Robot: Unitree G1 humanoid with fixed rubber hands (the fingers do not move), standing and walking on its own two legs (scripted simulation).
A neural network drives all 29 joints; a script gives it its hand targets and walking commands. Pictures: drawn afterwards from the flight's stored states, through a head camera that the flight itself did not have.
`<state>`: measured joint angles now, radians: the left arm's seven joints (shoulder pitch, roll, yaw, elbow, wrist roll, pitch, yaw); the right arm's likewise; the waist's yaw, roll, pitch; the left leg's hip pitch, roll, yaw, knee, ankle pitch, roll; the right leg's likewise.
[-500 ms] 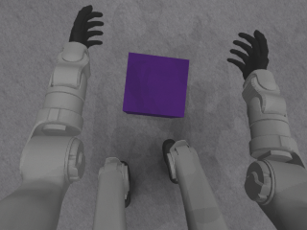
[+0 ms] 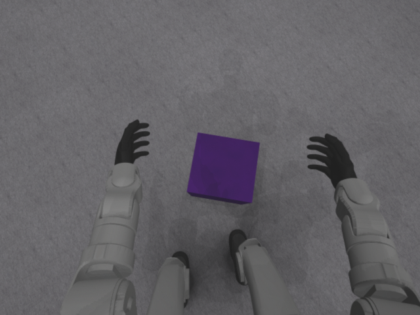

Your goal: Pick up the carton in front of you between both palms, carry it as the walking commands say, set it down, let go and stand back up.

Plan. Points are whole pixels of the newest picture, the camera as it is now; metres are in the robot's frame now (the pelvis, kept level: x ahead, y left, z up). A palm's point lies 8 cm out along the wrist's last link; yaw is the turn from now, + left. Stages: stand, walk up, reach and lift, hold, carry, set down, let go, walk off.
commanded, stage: let go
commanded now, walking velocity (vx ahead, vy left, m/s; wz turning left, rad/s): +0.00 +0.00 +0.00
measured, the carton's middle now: (221, 172) +0.43 -0.08 -0.57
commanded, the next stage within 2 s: stand in 1.08 s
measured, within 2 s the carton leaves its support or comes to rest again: neither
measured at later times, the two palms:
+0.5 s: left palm (57, 239) +0.29 +0.21 -0.01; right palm (382, 257) +0.21 -0.23 +0.01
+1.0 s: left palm (23, 289) +0.24 +0.24 +0.01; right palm (383, 251) +0.22 -0.23 +0.02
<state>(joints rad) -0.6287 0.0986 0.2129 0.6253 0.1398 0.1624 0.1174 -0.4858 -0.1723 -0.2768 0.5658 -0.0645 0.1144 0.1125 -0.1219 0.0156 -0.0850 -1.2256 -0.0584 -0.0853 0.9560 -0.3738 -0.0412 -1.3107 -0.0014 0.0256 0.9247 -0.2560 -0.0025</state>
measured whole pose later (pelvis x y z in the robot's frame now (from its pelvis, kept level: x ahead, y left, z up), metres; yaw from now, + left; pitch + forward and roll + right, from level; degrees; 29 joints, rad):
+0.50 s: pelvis +0.06 +0.01 +0.08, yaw -3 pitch +9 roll -1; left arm 0.07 0.17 0.09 0.52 0.06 0.00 0.01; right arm 0.21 -0.20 -0.02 0.40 0.04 0.01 0.07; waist -0.07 -0.02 0.01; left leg -0.34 -0.01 -0.06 0.51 -0.33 -0.01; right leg -0.44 0.03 0.05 0.49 -0.21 0.01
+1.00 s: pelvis +0.07 +0.02 +0.08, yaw -3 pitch -3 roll -1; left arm 0.22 0.20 0.02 0.46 -0.01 0.09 -0.03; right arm 0.21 -0.24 -0.04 0.39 -0.02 0.20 0.03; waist 0.00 0.02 0.07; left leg -0.06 -0.01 -0.05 0.47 -0.34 0.01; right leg -0.17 0.02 0.06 0.47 -0.24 0.02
